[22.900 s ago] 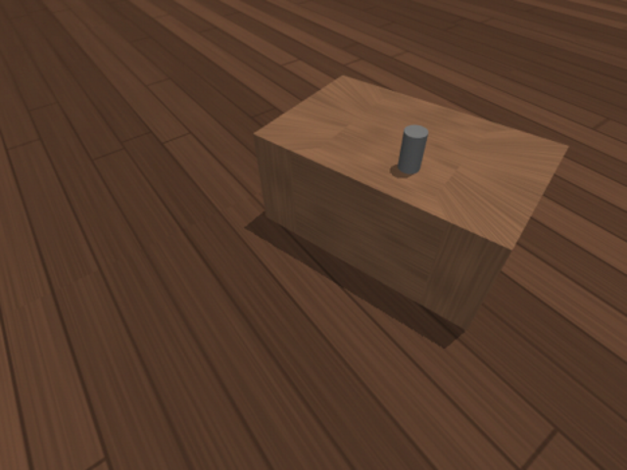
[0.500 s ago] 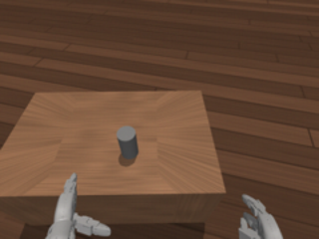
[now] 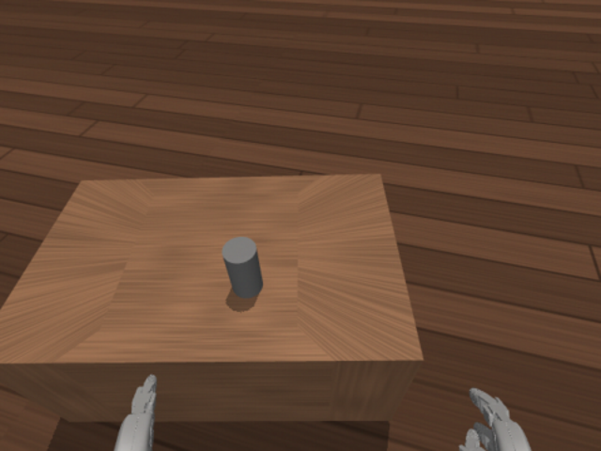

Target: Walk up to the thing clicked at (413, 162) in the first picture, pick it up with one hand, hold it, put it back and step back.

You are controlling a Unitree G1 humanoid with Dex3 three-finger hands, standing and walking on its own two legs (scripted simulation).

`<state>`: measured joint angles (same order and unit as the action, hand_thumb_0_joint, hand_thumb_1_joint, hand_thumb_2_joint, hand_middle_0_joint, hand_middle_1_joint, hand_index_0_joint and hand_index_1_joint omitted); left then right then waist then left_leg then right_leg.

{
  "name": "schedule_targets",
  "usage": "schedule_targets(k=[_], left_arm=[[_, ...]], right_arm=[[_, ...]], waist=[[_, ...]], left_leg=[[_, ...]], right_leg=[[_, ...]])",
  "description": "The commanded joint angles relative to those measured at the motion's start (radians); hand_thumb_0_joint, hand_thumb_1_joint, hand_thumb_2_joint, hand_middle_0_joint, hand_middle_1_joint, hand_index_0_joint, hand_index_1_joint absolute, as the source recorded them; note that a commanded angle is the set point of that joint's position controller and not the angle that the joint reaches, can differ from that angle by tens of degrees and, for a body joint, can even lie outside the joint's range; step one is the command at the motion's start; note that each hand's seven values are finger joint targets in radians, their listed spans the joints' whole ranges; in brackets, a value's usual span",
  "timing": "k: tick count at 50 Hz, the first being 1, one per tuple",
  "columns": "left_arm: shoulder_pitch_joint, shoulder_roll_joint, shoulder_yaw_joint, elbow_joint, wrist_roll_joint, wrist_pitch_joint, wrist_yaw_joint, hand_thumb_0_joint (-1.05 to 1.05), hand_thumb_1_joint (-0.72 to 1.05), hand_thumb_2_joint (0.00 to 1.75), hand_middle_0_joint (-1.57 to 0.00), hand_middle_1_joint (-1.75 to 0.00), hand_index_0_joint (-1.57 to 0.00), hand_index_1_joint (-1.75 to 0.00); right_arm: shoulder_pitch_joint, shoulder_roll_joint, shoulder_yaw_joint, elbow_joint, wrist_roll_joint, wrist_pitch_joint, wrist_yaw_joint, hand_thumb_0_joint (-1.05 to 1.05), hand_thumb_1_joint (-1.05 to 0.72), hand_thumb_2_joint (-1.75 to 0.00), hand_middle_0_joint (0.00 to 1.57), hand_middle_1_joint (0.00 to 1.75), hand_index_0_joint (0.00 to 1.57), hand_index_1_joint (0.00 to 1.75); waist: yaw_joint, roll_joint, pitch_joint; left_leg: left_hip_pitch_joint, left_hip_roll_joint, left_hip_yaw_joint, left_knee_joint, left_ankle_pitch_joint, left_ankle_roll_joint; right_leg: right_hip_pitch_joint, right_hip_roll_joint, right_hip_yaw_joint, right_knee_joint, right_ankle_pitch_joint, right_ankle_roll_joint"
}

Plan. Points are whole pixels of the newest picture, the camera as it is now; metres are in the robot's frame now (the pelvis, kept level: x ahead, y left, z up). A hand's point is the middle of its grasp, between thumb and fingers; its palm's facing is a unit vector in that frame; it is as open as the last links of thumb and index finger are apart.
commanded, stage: home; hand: left
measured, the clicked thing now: (243, 268) +0.56 +0.15 -0.21
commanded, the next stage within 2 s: stand in 1.58 s
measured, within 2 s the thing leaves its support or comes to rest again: neither
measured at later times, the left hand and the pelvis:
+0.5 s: hand out of the picture +0.07 +0.26 -0.09, palm faces -0.02 -0.90 -0.44, open 17.6 cm; pelvis +0.02 +0.00 +0.04, yaw +1 degrees
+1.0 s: hand out of the picture +0.04 +0.25 -0.10, palm faces -0.02 -0.92 -0.39, open 17.6 cm; pelvis +0.00 +0.00 +0.05, yaw +0 degrees
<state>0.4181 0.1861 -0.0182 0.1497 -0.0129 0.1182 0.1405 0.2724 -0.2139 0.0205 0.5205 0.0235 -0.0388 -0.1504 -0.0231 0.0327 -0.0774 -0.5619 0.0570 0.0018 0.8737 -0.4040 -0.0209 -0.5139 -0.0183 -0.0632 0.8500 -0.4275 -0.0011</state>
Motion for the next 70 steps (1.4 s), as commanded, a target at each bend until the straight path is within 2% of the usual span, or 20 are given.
schedule_targets(k=[1,2,3,4,6,8,10,11,15,19,24,26,28,34,42,45,47,50,54,70], left_arm=[[-0.033,0.128,0.071,-0.194,0.009,-0.035,0.015,0.0,-0.57,0.05,-0.05,-0.05,-0.05,-0.05],[-0.031,0.119,0.065,-0.182,0.01,-0.029,0.013,0.0,-0.58,0.04,-0.05,-0.05,-0.05,-0.04],[-0.1,0.275,0.103,0.149,0.104,-0.075,-0.036,0.0,-0.57,0.05,-0.05,-0.05,-0.05,-0.05],[-0.091,0.297,0.111,0.188,0.112,-0.097,-0.061,0.0,-0.57,0.04,-0.05,-0.05,-0.05,-0.04],[-0.091,0.267,0.079,0.251,0.101,-0.125,-0.085,0.0,-0.56,0.04,-0.05,-0.05,-0.05,-0.05],[-0.133,0.267,0.068,0.323,0.082,-0.145,-0.098,0.0,-0.54,0.06,-0.05,-0.05,-0.05,-0.05],[-0.158,0.292,0.067,0.393,0.076,-0.154,-0.101,0.0,-0.59,0.03,-0.05,-0.04,-0.05,-0.04],[-0.169,0.299,0.067,0.429,0.071,-0.156,-0.101,0.0,-0.57,0.04,-0.05,-0.05,-0.05,-0.05],[-0.188,0.316,0.065,0.544,0.06,-0.162,-0.093,0.0,-0.58,0.04,-0.05,-0.05,-0.05,-0.04],[-0.188,0.328,0.063,0.639,0.051,-0.155,-0.087,0.0,-0.57,0.04,-0.05,-0.05,-0.05,-0.05],[-0.206,0.345,0.056,0.733,0.049,-0.141,-0.085,0.0,-0.58,0.03,-0.05,-0.05,-0.05,-0.05],[-0.214,0.349,0.055,0.769,0.044,-0.139,-0.085,0.0,-0.58,0.04,-0.05,-0.05,-0.05,-0.05],[-0.22,0.358,0.052,0.8,0.043,-0.139,-0.085,0.0,-0.58,0.04,-0.05,-0.05,-0.05,-0.05],[-0.255,0.363,0.048,0.872,0.046,-0.13,-0.094,0.0,-0.6,0.02,-0.05,-0.04,-0.05,-0.04],[-0.283,0.359,0.046,0.921,0.045,-0.132,-0.101,0.0,-0.6,0.03,-0.05,-0.04,-0.05,-0.04],[-0.286,0.357,0.045,0.93,0.044,-0.135,-0.1,0.0,-0.58,0.03,-0.05,-0.04,-0.05,-0.04],[-0.3,0.363,0.047,0.934,0.044,-0.133,-0.102,0.0,-0.6,0.02,-0.05,-0.04,-0.05,-0.04],[-0.297,0.359,0.046,0.943,0.043,-0.132,-0.104,0.0,-0.6,0.03,-0.05,-0.04,-0.05,-0.04],[-0.311,0.357,0.046,0.945,0.037,-0.136,-0.105,0.0,-0.61,0.02,-0.04,-0.04,-0.04,-0.04],[-0.333,0.361,0.05,0.959,0.032,-0.135,-0.111,0.0,-0.61,0.01,-0.04,-0.04,-0.04,-0.04]], right_arm=[[-0.081,-0.099,-0.037,-0.148,-0.003,-0.078,-0.01,0.0,-0.9,-0.9,0.2,0.3,0.2,0.3],[-0.077,-0.103,-0.041,-0.147,-0.004,-0.082,-0.012,0.0,-0.9,-0.9,0.2,0.3,0.2,0.3],[-0.092,-0.232,-0.081,0.053,-0.121,-0.026,0.048,0.0,-0.89,-0.9,0.2,0.3,0.2,0.3],[-0.069,-0.245,-0.093,0.079,-0.13,-0.004,0.071,0.0,-0.89,-0.9,0.2,0.3,0.2,0.3],[-0.11,-0.242,-0.092,0.083,-0.105,0.01,0.101,0.0,-0.89,-0.9,0.2,0.3,0.2,0.3],[-0.127,-0.232,-0.085,0.108,-0.082,0.007,0.122,0.0,-0.89,-0.9,0.2,0.3,0.2,0.3],[-0.117,-0.223,-0.08,0.146,-0.075,0.006,0.13,0.0,-0.9,-0.9,0.2,0.3,0.2,0.3],[-0.112,-0.23,-0.079,0.169,-0.075,0.009,0.132,0.0,-0.9,-0.9,0.2,0.3,0.2,0.3],[-0.107,-0.239,-0.076,0.243,-0.07,0.019,0.133,0.0,-0.9,-0.9,0.2,0.3,0.2,0.3],[-0.116,-0.255,-0.071,0.312,-0.065,0.027,0.131,0.0,-0.9,-0.9,0.2,0.3,0.2,0.3],[-0.128,-0.274,-0.062,0.389,-0.056,0.034,0.126,0.0,-0.9,-0.9,0.2,0.3,0.2,0.3],[-0.123,-0.278,-0.058,0.417,-0.056,0.034,0.125,0.0,-0.9,-0.9,0.2,0.3,0.2,0.3],[-0.13,-0.282,-0.054,0.441,-0.055,0.034,0.124,0.0,-0.9,-0.9,0.2,0.3,0.2,0.3],[-0.143,-0.299,-0.052,0.493,-0.049,0.035,0.125,0.0,-0.9,-0.9,0.2,0.3,0.2,0.3],[-0.147,-0.302,-0.051,0.533,-0.047,0.035,0.129,0.0,-0.9,-0.9,0.2,0.3,0.2,0.3],[-0.163,-0.304,-0.052,0.536,-0.047,0.031,0.129,0.0,-0.9,-0.9,0.2,0.3,0.2,0.3],[-0.148,-0.304,-0.051,0.547,-0.046,0.035,0.13,0.0,-0.9,-0.9,0.2,0.3,0.2,0.3],[-0.154,-0.308,-0.051,0.55,-0.046,0.036,0.131,0.0,-0.9,-0.9,0.2,0.3,0.2,0.3],[-0.156,-0.31,-0.049,0.551,-0.047,0.028,0.129,0.0,-0.9,-0.9,0.2,0.3,0.2,0.3],[-0.165,-0.317,-0.045,0.574,-0.043,0.026,0.129,0.0,-0.9,-0.9,0.2,0.3,0.2,0.3]], waist=[[0.014,-0.027,-0.051],[0.008,-0.04,-0.068],[0.024,0.018,0.006],[0.005,0.069,-0.038],[0.035,0.093,-0.006],[0.031,0.034,0.025],[0.016,-0.048,0.041],[0.01,-0.05,0.055],[0.007,-0.058,0.037],[0.018,-0.042,0.041],[0.025,-0.034,0.061],[0.025,-0.039,0.059],[0.029,-0.03,0.065],[0.026,-0.019,0.136],[0.024,-0.019,0.143],[0.026,-0.024,0.116],[0.019,-0.031,0.142],[0.022,-0.032,0.139],[0.023,-0.021,0.087],[0.022,-0.038,0.106]], left_leg=[[0.061,-0.05,0.035,-0.133,0.064,0.037],[0.071,-0.048,0.031,-0.128,0.091,0.038],[0.197,-0.01,-0.046,-0.179,0.124,0.042],[0.249,0.018,-0.076,-0.209,0.093,0.067],[0.209,0.037,-0.136,-0.284,0.038,0.09],[0.211,0.029,-0.111,-0.303,0.053,0.081],[0.247,0.002,-0.076,-0.296,0.138,0.058],[0.264,0.0,-0.069,-0.307,0.143,0.056],[0.347,0.01,-0.065,-0.349,0.261,0.052],[0.395,0.016,-0.061,-0.395,0.372,0.047],[0.441,0.036,-0.078,-0.477,0.363,0.035],[0.453,0.039,-0.078,-0.495,0.389,0.031],[0.464,0.042,-0.077,-0.515,0.395,0.03],[0.442,0.046,-0.084,-0.58,0.277,0.023],[0.432,0.045,-0.079,-0.595,0.238,0.023],[0.454,0.057,-0.081,-0.594,0.274,0.028],[0.436,0.045,-0.076,-0.597,0.224,0.023],[0.435,0.05,-0.076,-0.595,0.227,0.027],[0.456,0.062,-0.076,-0.603,0.298,0.029],[0.457,0.067,-0.071,-0.625,0.311,0.024]], right_leg=[[0.007,0.012,0.022,-0.197,0.094,0.008],[0.013,0.014,0.018,-0.19,0.123,0.01],[0.046,-0.06,0.11,-0.229,0.131,-0.066],[0.04,-0.062,0.108,-0.188,0.113,-0.072],[0.077,-0.048,0.08,-0.193,0.07,-0.069],[0.104,-0.05,0.088,-0.241,0.093,-0.06],[0.123,-0.07,0.116,-0.308,0.161,-0.054],[0.13,-0.077,0.124,-0.333,0.158,-0.05],[0.221,-0.088,0.117,-0.371,0.325,-0.039],[0.296,-0.093,0.101,-0.412,0.444,-0.031],[0.321,-0.091,0.088,-0.472,0.371,-0.021],[0.349,-0.098,0.096,-0.487,0.4,-0.021],[0.363,-0.101,0.098,-0.502,0.409,-0.017],[0.325,-0.094,0.108,-0.576,0.201,-0.017],[0.326,-0.101,0.124,-0.614,0.142,-0.014],[0.343,-0.105,0.124,-0.608,0.199,-0.017],[0.314,-0.103,0.132,-0.628,0.118,-0.014],[0.318,-0.103,0.13,-0.625,0.123,-0.015],[0.377,-0.11,0.129,-0.597,0.261,-0.017],[0.384,-0.109,0.125,-0.601,0.284,-0.015]])
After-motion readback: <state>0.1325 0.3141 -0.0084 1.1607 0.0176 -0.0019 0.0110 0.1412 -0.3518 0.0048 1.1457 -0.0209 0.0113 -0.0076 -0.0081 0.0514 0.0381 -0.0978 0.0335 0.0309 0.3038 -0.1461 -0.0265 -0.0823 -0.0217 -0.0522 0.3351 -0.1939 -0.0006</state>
